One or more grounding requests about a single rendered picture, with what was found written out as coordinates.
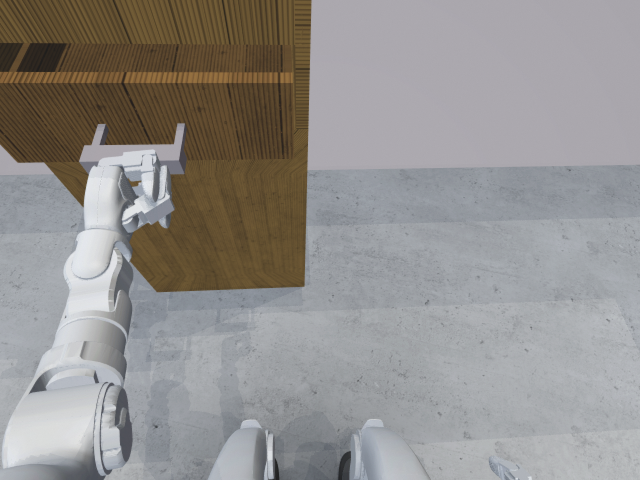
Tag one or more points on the robot left thigh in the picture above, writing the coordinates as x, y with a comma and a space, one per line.
248, 454

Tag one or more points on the robot right thigh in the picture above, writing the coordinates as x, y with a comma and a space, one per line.
379, 453

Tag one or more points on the left robot upper arm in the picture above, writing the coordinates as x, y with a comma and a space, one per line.
73, 433

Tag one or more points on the robot right hand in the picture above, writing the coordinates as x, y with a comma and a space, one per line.
508, 471

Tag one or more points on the drawer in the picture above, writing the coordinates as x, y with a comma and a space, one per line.
235, 100

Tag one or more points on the handle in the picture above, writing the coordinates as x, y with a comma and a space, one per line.
172, 155

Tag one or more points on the robot thigh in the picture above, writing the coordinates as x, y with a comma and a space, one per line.
379, 453
248, 454

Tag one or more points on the robot left hand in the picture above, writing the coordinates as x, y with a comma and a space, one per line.
108, 193

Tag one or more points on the cabinet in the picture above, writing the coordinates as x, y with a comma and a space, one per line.
237, 224

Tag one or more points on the robot left forearm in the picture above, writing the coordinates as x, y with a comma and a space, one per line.
90, 340

